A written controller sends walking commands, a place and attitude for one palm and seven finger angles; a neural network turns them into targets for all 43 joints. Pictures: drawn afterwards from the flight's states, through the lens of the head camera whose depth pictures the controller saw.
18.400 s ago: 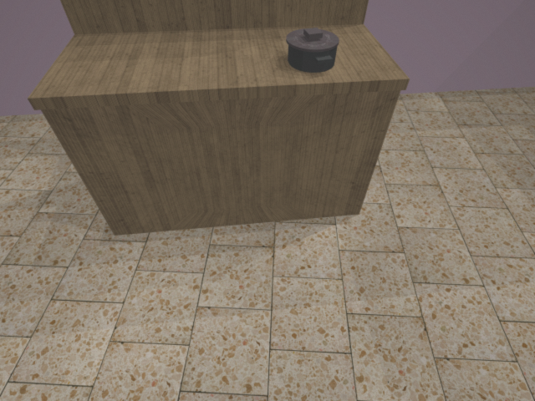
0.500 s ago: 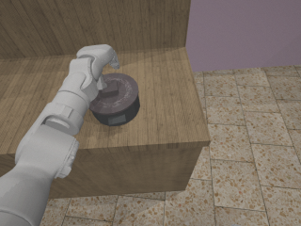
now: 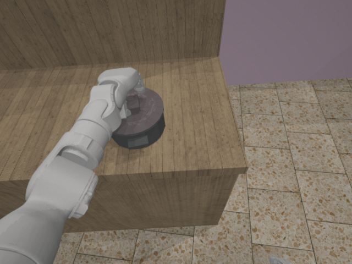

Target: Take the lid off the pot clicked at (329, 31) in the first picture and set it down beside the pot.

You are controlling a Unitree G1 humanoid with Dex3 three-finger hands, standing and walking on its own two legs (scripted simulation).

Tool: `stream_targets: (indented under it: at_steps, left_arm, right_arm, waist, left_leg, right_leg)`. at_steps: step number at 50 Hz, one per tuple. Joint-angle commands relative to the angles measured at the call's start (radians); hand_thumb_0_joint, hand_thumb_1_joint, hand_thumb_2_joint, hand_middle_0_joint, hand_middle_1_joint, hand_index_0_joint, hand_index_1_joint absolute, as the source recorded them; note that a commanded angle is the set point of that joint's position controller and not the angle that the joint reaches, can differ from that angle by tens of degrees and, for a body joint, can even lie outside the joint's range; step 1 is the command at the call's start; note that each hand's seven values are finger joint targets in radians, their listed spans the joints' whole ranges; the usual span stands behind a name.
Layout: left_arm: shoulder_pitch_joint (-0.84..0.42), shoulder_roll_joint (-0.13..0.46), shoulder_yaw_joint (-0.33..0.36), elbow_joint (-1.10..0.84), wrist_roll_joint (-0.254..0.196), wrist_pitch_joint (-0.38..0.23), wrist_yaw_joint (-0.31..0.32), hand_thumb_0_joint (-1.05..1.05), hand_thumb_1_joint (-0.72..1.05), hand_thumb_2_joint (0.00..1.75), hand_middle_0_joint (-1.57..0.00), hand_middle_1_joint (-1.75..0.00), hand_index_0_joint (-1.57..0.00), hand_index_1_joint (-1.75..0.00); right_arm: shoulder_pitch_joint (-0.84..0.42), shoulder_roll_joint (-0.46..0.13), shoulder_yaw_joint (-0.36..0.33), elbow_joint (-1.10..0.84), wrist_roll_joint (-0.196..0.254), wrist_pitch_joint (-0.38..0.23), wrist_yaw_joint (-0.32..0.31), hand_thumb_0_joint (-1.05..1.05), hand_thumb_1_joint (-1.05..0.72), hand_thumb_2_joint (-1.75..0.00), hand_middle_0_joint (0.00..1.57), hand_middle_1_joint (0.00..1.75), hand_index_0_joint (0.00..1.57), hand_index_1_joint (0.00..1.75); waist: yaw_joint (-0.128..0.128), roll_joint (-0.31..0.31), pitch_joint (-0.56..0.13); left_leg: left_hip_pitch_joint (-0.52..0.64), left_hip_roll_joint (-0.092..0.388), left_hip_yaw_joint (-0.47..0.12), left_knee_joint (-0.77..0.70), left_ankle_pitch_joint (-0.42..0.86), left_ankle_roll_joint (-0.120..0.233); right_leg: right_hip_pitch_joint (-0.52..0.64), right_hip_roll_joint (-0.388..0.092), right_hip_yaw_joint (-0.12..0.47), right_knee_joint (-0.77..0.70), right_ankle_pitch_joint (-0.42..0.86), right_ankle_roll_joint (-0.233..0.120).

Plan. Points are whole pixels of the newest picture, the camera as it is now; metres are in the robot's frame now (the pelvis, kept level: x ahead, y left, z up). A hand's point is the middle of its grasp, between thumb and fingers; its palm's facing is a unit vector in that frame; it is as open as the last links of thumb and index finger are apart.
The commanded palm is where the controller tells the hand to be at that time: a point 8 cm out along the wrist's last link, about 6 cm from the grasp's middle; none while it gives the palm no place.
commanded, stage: lower the open fingers around the knob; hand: left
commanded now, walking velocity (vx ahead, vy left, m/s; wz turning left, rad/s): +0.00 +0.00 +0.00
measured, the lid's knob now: (130, 104) +0.50 +0.12 +0.06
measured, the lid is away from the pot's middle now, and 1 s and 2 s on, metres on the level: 0.00 0.01 0.01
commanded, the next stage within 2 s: close the fingers and squeeze the knob in 0.32 s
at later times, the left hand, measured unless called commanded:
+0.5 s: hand (123, 105) +0.48 +0.13 +0.09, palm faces -0.35 -0.07 -0.93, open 10.2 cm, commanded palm +0.47 +0.13 +0.15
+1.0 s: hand (125, 106) +0.48 +0.13 +0.08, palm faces -0.35 -0.07 -0.93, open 8.8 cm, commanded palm +0.47 +0.13 +0.15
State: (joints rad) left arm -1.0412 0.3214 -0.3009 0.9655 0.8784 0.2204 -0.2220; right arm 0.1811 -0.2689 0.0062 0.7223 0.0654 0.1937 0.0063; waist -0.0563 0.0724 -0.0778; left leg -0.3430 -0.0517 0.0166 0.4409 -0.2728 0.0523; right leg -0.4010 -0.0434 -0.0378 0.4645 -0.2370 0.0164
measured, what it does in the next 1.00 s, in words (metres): stands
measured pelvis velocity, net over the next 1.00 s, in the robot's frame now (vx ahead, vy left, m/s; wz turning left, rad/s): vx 0.00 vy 0.00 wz -0.01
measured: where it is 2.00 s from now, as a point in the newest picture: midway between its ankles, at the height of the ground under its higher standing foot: outside the picture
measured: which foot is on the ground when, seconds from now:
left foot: down 0.00-1.00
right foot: down 0.00-1.00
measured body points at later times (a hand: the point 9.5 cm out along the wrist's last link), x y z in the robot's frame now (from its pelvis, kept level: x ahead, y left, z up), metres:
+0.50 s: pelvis +0.00 +0.00 +0.00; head +0.06 -0.02 +0.44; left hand +0.49 +0.13 +0.14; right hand +0.06 -0.26 -0.15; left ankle -0.04 +0.09 -0.74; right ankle -0.01 -0.13 -0.74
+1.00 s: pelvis +0.00 +0.00 +0.00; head +0.06 -0.02 +0.44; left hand +0.49 +0.13 +0.14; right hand +0.08 -0.25 -0.15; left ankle -0.04 +0.09 -0.74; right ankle -0.01 -0.13 -0.74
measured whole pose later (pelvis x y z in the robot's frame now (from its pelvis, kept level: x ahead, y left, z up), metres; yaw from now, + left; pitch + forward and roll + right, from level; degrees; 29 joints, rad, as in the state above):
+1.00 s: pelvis +0.00 +0.00 +0.00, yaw -1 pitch +11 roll +0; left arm -1.03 0.33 -0.28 1.01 0.89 0.21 -0.20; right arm 0.20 -0.26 0.01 0.73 0.06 0.21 0.00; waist -0.07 0.06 -0.08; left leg -0.37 -0.05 0.03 0.46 -0.29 0.06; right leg -0.43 -0.04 -0.03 0.47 -0.24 0.02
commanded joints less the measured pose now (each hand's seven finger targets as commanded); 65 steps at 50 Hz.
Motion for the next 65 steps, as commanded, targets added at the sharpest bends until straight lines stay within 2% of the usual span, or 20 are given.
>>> stream_targets:
  at_steps: [1, 4, 8, 10, 17, 18, 21, 22, 30, 31, 34, 44, 48, 50, 51, 54, 56, 60, 63, 65]
  left_arm:
    - [-0.446, 0.119, 0.012, -0.060, 0.013, 0.019, 0.027, 0.00, -0.31, 1.45, -0.84, -0.08, -0.84, -0.08]
    - [-0.529, 0.148, 0.020, -0.162, 0.025, -0.008, 0.015, 0.00, -0.31, 1.45, -0.84, -0.08, -0.84, -0.08]
    - [-0.499, 0.272, 0.116, -0.128, 0.023, -0.028, 0.024, 0.00, -0.31, 1.45, -0.84, -0.08, -0.84, -0.08]
    - [-0.528, 0.212, 0.075, -0.184, 0.021, -0.036, 0.027, 0.00, -0.31, 1.45, -0.84, -0.08, -0.84, -0.08]
    - [-0.484, 0.210, 0.068, -0.144, 0.021, -0.030, 0.037, 0.00, -0.31, 1.45, -0.84, -0.08, -0.84, -0.08]
    - [-0.464, 0.250, 0.106, -0.130, 0.027, -0.029, 0.041, 0.00, -0.31, 1.45, -0.84, -0.08, -0.84, -0.08]
    - [-0.457, 0.210, 0.071, -0.138, 0.028, -0.033, 0.036, 0.00, -0.31, 1.45, -0.84, -0.08, -0.84, -0.08]
    - [-0.451, 0.219, 0.078, -0.124, 0.026, -0.031, 0.036, 0.00, -0.14, 1.06, -0.56, -0.60, -0.56, -0.60]
    - [-0.485, 0.216, 0.082, -0.156, 0.019, -0.037, 0.040, 0.00, -0.06, 1.06, -0.55, -0.76, -0.55, -0.76]
    - [-0.498, 0.247, 0.103, -0.173, 0.023, -0.039, 0.044, 0.00, -0.05, 1.06, -0.55, -0.77, -0.55, -0.77]
    - [-0.491, 0.184, 0.055, -0.172, 0.023, -0.033, 0.046, 0.00, -0.02, 1.05, -0.56, -0.82, -0.56, -0.82]
    - [-0.497, 0.183, 0.059, -0.146, 0.030, -0.018, 0.063, 0.00, 0.09, 1.01, -0.60, -0.93, -0.60, -0.93]
    - [-0.505, 0.204, 0.070, -0.122, 0.026, -0.013, 0.060, 0.00, 0.14, 0.98, -0.62, -0.96, -0.62, -0.96]
    - [-0.522, 0.260, 0.116, -0.180, 0.027, -0.022, 0.060, 0.00, 0.16, 0.97, -0.63, -0.97, -0.63, -0.97]
    - [-0.514, 0.248, 0.106, -0.198, 0.029, -0.025, 0.059, 0.00, 0.18, 0.96, -0.63, -0.98, -0.63, -0.98]
    - [-0.463, 0.182, 0.055, -0.161, 0.029, -0.022, 0.048, 0.00, 0.22, 0.93, -0.65, -1.00, -0.65, -1.00]
    - [-0.457, 0.261, 0.117, -0.176, 0.033, -0.030, 0.049, 0.00, 0.24, 0.91, -0.67, -1.01, -0.67, -1.01]
    - [-0.478, 0.193, 0.066, -0.199, 0.025, -0.028, 0.044, 0.00, 0.30, 0.86, -0.70, -1.02, -0.70, -1.02]
    - [-0.454, 0.253, 0.111, -0.231, 0.033, -0.030, 0.054, 0.00, 0.31, 0.86, -0.70, -1.01, -0.70, -1.02]
    - [-0.438, 0.215, 0.090, -0.246, 0.021, -0.030, 0.051, 0.00, 0.28, 0.89, -0.68, -1.00, -0.69, -1.01]
  right_arm:
    - [0.005, -0.133, -0.028, -0.085, 0.010, -0.009, -0.006, 0.00, -0.90, -0.90, 0.20, 0.30, 0.20, 0.30]
    - [0.009, -0.125, -0.039, -0.097, 0.001, -0.008, -0.005, 0.00, -0.90, -0.90, 0.20, 0.30, 0.20, 0.30]
    - [0.013, -0.126, -0.027, -0.103, 0.004, -0.001, -0.023, 0.00, -0.90, -0.90, 0.20, 0.30, 0.20, 0.30]
    - [0.010, -0.115, -0.032, -0.115, 0.003, -0.004, -0.024, 0.00, -0.90, -0.90, 0.20, 0.30, 0.20, 0.30]
    - [0.026, -0.128, -0.037, -0.105, 0.006, -0.003, -0.019, 0.00, -0.90, -0.90, 0.20, 0.30, 0.20, 0.30]
    - [0.035, -0.130, -0.040, -0.101, 0.005, -0.006, -0.020, 0.00, -0.90, -0.90, 0.20, 0.30, 0.20, 0.30]
    - [0.034, -0.128, -0.040, -0.100, 0.004, -0.007, -0.015, 0.00, -0.90, -0.90, 0.20, 0.30, 0.20, 0.30]
    - [0.040, -0.130, -0.040, -0.096, 0.005, -0.007, -0.014, 0.00, -0.90, -0.90, 0.20, 0.30, 0.20, 0.30]
    - [0.040, -0.132, -0.042, -0.097, 0.003, -0.008, -0.013, 0.00, -0.90, -0.90, 0.20, 0.30, 0.20, 0.30]
    - [0.045, -0.133, -0.043, -0.094, 0.002, -0.009, -0.013, 0.00, -0.90, -0.90, 0.20, 0.30, 0.20, 0.30]
    - [0.041, -0.128, -0.046, -0.093, 0.003, -0.010, -0.008, 0.00, -0.90, -0.90, 0.20, 0.30, 0.20, 0.30]
    - [0.035, -0.124, -0.041, -0.086, 0.000, -0.011, -0.010, 0.00, -0.90, -0.90, 0.20, 0.30, 0.20, 0.30]
    - [0.032, -0.128, -0.035, -0.083, 0.002, -0.007, -0.015, 0.00, -0.90, -0.90, 0.20, 0.30, 0.20, 0.30]
    - [0.024, -0.128, -0.036, -0.097, 0.000, -0.009, -0.018, 0.00, -0.90, -0.90, 0.20, 0.30, 0.20, 0.30]
    - [0.020, -0.124, -0.037, -0.101, -0.002, -0.012, -0.017, 0.00, -0.90, -0.90, 0.20, 0.30, 0.20, 0.30]
    - [0.029, -0.121, -0.038, -0.095, 0.002, -0.010, -0.011, 0.00, -0.90, -0.90, 0.20, 0.30, 0.20, 0.30]
    - [0.027, -0.129, -0.038, -0.101, 0.001, -0.010, -0.012, 0.00, -0.90, -0.90, 0.20, 0.30, 0.20, 0.30]
    - [0.020, -0.120, -0.040, -0.105, 0.004, -0.008, -0.013, 0.00, -0.90, -0.90, 0.20, 0.30, 0.20, 0.30]
    - [0.019, -0.123, -0.039, -0.107, 0.000, -0.011, -0.006, 0.00, -0.90, -0.90, 0.20, 0.30, 0.20, 0.30]
    - [0.008, -0.118, -0.040, -0.118, 0.000, -0.012, -0.005, 0.00, -0.90, -0.90, 0.20, 0.30, 0.20, 0.30]
  waist:
    - [-0.040, -0.167, -0.320]
    - [-0.045, -0.083, -0.416]
    - [-0.031, -0.123, -0.422]
    - [-0.035, -0.092, -0.444]
    - [-0.037, -0.096, -0.418]
    - [-0.030, -0.109, -0.416]
    - [-0.035, -0.074, -0.415]
    - [-0.035, -0.099, -0.403]
    - [-0.033, -0.079, -0.422]
    - [-0.031, -0.085, -0.438]
    - [-0.040, -0.091, -0.420]
    - [-0.035, -0.075, -0.417]
    - [-0.040, -0.113, -0.406]
    - [-0.025, -0.111, -0.460]
    - [-0.023, -0.083, -0.490]
    - [-0.033, -0.087, -0.425]
    - [-0.020, -0.102, -0.430]
    - [-0.029, -0.085, -0.429]
    - [-0.012, -0.069, -0.471]
    - [-0.012, -0.065, -0.473]
  left_leg:
    - [0.105, 0.008, -0.007, -0.001, 0.364, -0.002]
    - [0.196, 0.008, -0.022, 0.032, 0.460, 0.004]
    - [0.128, 0.002, -0.010, 0.021, 0.415, 0.007]
    - [0.156, 0.006, -0.012, 0.027, 0.458, 0.010]
    - [0.158, 0.010, -0.015, 0.022, 0.439, 0.008]
    - [0.155, 0.011, -0.014, 0.025, 0.440, 0.008]
    - [0.182, 0.016, -0.023, 0.032, 0.484, 0.005]
    - [0.170, 0.016, -0.023, 0.030, 0.473, 0.005]
    - [0.189, 0.020, -0.031, 0.028, 0.486, 0.000]
    - [0.199, 0.022, -0.038, 0.031, 0.495, -0.001]
    - [0.213, 0.026, -0.037, 0.033, 0.511, -0.002]
    - [0.204, 0.022, -0.034, 0.033, 0.495, -0.007]
    - [0.165, 0.017, -0.024, 0.027, 0.454, -0.001]
    - [0.164, 0.013, -0.025, 0.027, 0.483, 0.004]
    - [0.200, 0.014, -0.028, 0.034, 0.519, 0.002]
    - [0.199, 0.021, -0.025, 0.038, 0.532, 0.000]
    - [0.180, 0.019, -0.022, 0.037, 0.524, 0.004]
    - [0.195, 0.020, -0.026, 0.035, 0.537, 0.004]
    - [0.226, 0.021, -0.034, 0.041, 0.573, -0.001]
    - [0.223, 0.020, -0.035, 0.042, 0.581, -0.001]
  right_leg:
    - [0.154, 0.045, -0.015, 0.011, 0.384, -0.052]
    - [0.165, 0.042, -0.001, 0.018, 0.419, -0.055]
    - [0.227, 0.041, 0.006, 0.021, 0.445, -0.055]
    - [0.213, 0.039, 0.006, 0.019, 0.460, -0.056]
    - [0.191, 0.046, 0.000, 0.010, 0.426, -0.054]
    - [0.199, 0.047, -0.001, 0.011, 0.431, -0.055]
    - [0.165, 0.049, -0.004, 0.012, 0.423, -0.055]
    - [0.168, 0.051, -0.007, 0.012, 0.419, -0.055]
    - [0.155, 0.051, -0.011, 0.014, 0.401, -0.058]
    - [0.162, 0.052, -0.009, 0.016, 0.406, -0.057]
    - [0.141, 0.053, -0.012, 0.013, 0.404, -0.054]
    - [0.138, 0.054, -0.012, 0.018, 0.394, -0.058]
    - [0.164, 0.053, -0.009, 0.016, 0.411, -0.057]
    - [0.219, 0.045, 0.000, 0.020, 0.456, -0.058]
    - [0.215, 0.045, 0.003, 0.026, 0.469, -0.056]
    - [0.170, 0.050, -0.007, 0.016, 0.452, -0.054]
    - [0.201, 0.048, -0.001, 0.017, 0.473, -0.055]
    - [0.180, 0.048, -0.005, 0.016, 0.458, -0.056]
    - [0.205, 0.050, 0.000, 0.021, 0.474, -0.055]
    - [0.201, 0.048, -0.002, 0.019, 0.474, -0.056]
